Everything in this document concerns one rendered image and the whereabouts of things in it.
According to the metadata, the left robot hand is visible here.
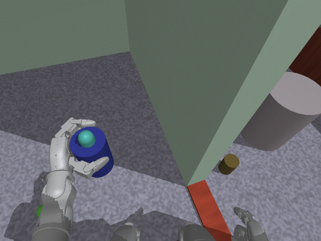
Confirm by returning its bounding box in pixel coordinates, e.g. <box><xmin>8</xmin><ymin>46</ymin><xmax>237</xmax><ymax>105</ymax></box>
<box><xmin>49</xmin><ymin>117</ymin><xmax>109</xmax><ymax>179</ymax></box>

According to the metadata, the left robot arm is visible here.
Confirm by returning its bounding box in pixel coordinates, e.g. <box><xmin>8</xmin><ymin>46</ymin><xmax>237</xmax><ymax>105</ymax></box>
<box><xmin>31</xmin><ymin>170</ymin><xmax>77</xmax><ymax>241</ymax></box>

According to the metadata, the right robot hand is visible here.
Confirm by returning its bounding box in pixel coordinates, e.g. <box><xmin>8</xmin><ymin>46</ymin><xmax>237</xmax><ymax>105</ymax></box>
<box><xmin>231</xmin><ymin>207</ymin><xmax>269</xmax><ymax>241</ymax></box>

